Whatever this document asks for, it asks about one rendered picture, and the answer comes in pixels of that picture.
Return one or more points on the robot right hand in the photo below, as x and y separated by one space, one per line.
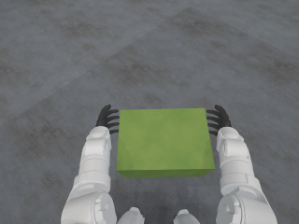
222 120

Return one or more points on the left robot upper arm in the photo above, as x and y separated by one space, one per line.
92 208

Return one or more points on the robot left hand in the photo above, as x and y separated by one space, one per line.
103 119

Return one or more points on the carton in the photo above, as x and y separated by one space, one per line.
171 142

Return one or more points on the right robot shin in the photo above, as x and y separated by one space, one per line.
183 211

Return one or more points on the robot right thigh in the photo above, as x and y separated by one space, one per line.
185 219

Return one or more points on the robot left forearm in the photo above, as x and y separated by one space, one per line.
93 173

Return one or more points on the robot right forearm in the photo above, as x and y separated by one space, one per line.
237 174

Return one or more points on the right robot upper arm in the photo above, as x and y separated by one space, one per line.
237 209

